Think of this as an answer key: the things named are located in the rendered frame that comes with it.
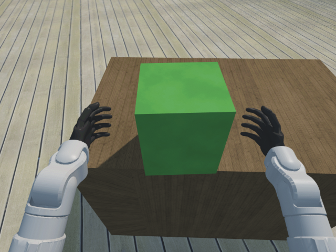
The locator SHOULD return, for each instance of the robot right hand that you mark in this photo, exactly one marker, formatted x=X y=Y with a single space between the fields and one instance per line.
x=270 y=134

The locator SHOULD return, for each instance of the pedestal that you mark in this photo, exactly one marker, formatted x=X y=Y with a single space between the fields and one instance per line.
x=238 y=201

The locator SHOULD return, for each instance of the left robot forearm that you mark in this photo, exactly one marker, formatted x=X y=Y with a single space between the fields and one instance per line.
x=50 y=200

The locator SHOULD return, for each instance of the robot left hand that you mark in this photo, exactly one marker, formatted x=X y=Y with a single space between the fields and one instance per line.
x=85 y=126

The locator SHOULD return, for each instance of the right robot forearm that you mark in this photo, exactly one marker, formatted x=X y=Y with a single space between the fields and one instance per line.
x=301 y=204

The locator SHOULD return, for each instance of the carton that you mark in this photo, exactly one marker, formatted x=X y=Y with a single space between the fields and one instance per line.
x=183 y=115

